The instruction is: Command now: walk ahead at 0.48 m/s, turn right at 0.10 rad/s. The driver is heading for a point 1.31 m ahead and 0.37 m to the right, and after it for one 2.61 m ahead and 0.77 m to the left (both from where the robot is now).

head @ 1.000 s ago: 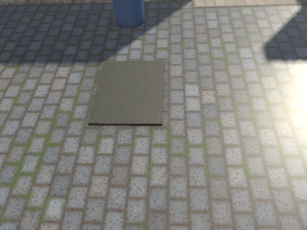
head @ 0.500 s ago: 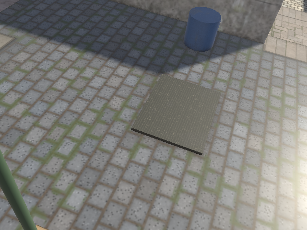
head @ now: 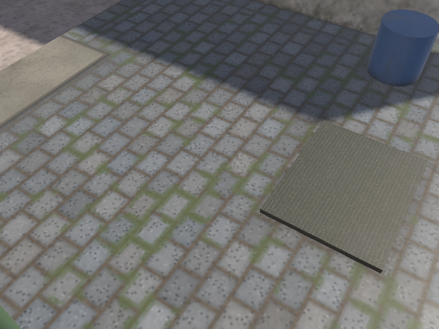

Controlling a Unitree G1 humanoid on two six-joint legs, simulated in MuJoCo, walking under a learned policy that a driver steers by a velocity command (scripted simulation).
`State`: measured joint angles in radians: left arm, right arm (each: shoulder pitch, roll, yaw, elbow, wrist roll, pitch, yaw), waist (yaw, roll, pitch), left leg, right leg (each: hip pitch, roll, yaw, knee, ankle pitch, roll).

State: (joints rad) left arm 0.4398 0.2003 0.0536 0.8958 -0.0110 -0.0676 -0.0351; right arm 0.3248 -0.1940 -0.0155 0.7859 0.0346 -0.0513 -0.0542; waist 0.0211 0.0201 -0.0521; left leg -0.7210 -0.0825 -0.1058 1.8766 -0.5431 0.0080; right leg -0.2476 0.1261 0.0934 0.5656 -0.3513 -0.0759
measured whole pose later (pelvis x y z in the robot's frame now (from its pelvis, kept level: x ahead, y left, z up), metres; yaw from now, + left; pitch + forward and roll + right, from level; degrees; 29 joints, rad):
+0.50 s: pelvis +0.34 +0.06 -0.15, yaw -16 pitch +3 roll +0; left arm 0.44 0.20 0.04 0.87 -0.04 0.00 0.04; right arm 0.15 -0.18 -0.04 0.78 -0.02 -0.10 0.05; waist 0.10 -0.04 0.02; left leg -0.38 -0.04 -0.04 0.54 -0.21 0.02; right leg -0.54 0.07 0.18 1.75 -0.61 0.03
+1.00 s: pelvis +0.47 +0.00 -0.15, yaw -33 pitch +4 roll +1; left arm 0.08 0.28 0.06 0.55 -0.01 0.03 -0.02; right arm 0.19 -0.28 -0.06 0.72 0.00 -0.02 -0.02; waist -0.02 0.00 0.03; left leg -0.53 0.00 -0.03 1.22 -0.52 -0.05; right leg -0.46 0.08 0.08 0.54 -0.14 -0.06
